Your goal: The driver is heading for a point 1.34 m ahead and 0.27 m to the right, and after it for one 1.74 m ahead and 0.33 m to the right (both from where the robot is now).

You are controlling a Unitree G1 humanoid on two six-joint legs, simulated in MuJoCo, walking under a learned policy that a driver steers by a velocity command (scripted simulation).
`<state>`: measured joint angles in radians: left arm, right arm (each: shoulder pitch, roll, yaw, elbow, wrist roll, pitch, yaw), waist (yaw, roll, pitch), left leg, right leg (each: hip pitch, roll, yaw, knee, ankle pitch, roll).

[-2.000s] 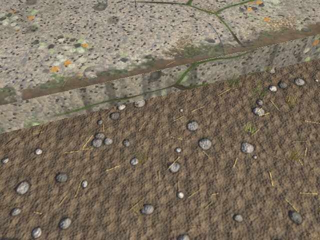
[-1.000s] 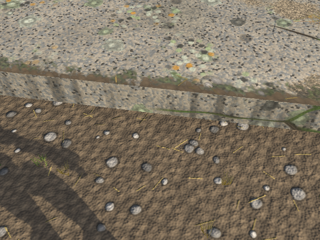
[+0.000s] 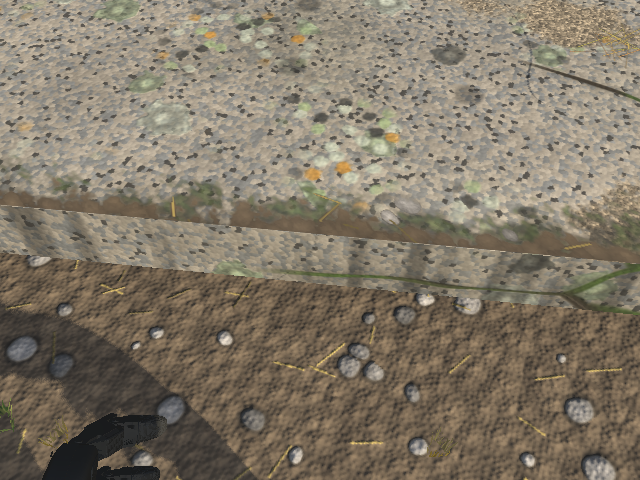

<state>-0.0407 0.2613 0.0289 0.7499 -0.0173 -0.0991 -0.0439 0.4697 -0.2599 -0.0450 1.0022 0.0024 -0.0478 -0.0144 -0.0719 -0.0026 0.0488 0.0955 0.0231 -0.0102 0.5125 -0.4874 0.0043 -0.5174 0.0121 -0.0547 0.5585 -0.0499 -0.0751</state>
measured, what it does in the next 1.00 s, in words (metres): walks ahead: left foot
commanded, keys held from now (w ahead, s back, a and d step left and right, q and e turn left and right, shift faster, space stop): w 0.82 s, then w+e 0.18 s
